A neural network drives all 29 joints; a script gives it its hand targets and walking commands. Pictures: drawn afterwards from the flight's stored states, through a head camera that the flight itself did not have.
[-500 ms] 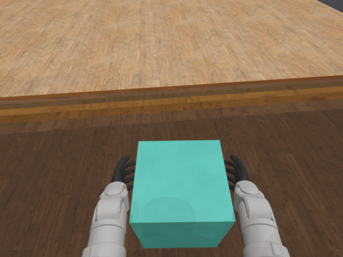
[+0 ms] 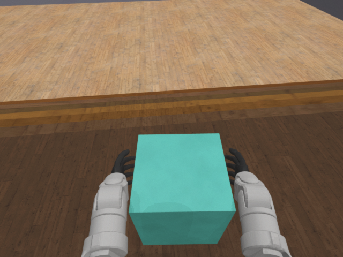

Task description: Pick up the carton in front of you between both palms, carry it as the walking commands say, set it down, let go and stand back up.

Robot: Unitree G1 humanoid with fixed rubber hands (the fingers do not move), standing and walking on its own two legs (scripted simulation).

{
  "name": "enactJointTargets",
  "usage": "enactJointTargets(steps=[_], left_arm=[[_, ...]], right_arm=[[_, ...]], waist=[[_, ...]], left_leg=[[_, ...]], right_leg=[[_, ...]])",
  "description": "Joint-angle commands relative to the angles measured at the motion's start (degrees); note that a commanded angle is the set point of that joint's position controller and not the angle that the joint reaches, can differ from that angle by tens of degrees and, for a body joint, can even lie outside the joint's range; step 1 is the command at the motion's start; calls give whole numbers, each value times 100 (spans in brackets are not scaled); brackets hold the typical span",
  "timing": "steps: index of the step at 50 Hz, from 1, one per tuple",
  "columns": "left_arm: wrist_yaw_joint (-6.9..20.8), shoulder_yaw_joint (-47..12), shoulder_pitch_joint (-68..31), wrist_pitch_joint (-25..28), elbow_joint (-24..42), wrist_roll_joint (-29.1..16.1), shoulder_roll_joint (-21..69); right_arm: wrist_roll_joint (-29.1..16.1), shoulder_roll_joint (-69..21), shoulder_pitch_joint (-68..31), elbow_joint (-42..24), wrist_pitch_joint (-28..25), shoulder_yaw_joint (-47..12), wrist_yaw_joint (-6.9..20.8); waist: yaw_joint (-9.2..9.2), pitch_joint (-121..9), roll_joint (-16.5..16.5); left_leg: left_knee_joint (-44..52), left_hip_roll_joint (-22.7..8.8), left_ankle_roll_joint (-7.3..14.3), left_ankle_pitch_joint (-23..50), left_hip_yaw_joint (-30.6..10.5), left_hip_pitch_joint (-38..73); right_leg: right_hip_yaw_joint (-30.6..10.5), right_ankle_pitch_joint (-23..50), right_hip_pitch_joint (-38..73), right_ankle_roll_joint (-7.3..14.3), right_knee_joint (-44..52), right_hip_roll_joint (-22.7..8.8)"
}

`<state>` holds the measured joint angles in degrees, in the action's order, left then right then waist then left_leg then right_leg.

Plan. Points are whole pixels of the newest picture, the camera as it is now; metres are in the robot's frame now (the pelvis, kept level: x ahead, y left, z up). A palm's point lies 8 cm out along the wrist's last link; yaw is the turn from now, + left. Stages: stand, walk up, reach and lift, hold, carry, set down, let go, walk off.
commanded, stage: reach and lift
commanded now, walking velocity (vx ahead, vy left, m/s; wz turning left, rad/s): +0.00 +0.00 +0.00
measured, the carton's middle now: (179, 191) +0.30 +0.00 -0.04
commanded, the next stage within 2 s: hold in 0.56 s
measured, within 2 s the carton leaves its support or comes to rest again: neither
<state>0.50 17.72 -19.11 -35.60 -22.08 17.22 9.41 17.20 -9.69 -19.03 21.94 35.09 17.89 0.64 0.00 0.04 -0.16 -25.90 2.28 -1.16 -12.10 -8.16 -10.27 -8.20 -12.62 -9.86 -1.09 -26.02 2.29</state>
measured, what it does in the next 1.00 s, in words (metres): stands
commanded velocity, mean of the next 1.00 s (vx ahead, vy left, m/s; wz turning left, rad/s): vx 0.00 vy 0.00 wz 0.00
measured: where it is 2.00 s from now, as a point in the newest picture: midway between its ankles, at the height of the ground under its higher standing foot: outside the picture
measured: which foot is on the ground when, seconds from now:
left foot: down 0.00-1.00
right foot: down 0.00-1.00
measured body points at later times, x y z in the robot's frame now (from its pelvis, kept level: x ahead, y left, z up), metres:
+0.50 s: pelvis +0.02 +0.00 +0.01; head -0.01 +0.00 +0.45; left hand +0.32 +0.15 +0.03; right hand +0.32 -0.15 +0.03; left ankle +0.03 +0.13 -0.74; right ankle +0.02 -0.13 -0.74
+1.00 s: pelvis +0.01 +0.00 +0.01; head -0.04 +0.00 +0.45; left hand +0.31 +0.15 +0.05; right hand +0.31 -0.15 +0.05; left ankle +0.03 +0.13 -0.74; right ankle +0.02 -0.13 -0.74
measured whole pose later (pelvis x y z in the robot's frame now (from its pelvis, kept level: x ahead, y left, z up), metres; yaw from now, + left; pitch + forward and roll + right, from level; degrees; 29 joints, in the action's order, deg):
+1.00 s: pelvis +0.01 +0.00 +0.01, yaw +0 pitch -7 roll +0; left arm 0.5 14.2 -16.7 -43.6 -14.5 16.4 9.1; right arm 16.2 -9.1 -16.8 14.6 43.1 14.3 0.8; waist 0.0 0.9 -0.2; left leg -21.1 1.9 -1.0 -10.6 -7.8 -3.3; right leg -7.8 -11.1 -2.9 -0.9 -21.2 1.8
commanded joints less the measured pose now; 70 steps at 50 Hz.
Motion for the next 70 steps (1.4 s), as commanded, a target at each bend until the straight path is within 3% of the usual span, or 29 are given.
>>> enactJointTargets(steps=[1,15,27,33,39,50,70], left_arm=[[1424,-3252,-2978,115,-25,-1357,5470],[1355,-3498,-2291,-90,597,-1520,5353],[1337,-3591,-2182,-252,886,-1600,5293],[1299,-3970,-2213,-466,1393,-1832,5271],[1305,-3523,-2254,-668,1008,-1569,5027],[1377,-3536,-2838,-597,883,-1596,5217],[1335,-3570,-2471,-628,1065,-1614,5175]], right_arm=[[-1326,-5414,-2910,110,-69,-3232,1420],[-1501,-5288,-2224,-503,135,-3481,1370],[-1587,-5231,-2121,-794,296,-3579,1341],[-1810,-5236,-2141,-1298,521,-3954,1301],[-1567,-4989,-2193,-920,715,-3502,1307],[-1582,-5188,-2776,-790,641,-3518,1378],[-1619,-5121,-2418,-977,672,-3557,1343]], waist=[[-7,-1496,31],[-4,-1522,14],[-1,-1397,11],[-18,-1591,7],[2,-816,19],[-7,-1118,9],[-1,-1218,19]], left_leg=[[493,319,19,502,503,547],[642,372,-16,1389,450,921],[709,387,-24,1430,428,993],[775,386,-44,1681,397,1207],[932,350,-8,693,462,910],[820,336,3,459,488,911],[840,348,-23,1089,462,1101]], right_leg=[[505,539,362,28,520,328],[451,1422,742,-31,668,369],[439,1472,817,-37,738,375],[419,1735,1061,-65,814,372],[458,729,748,-6,952,342],[493,499,720,6,853,321],[469,1129,929,-21,875,347]])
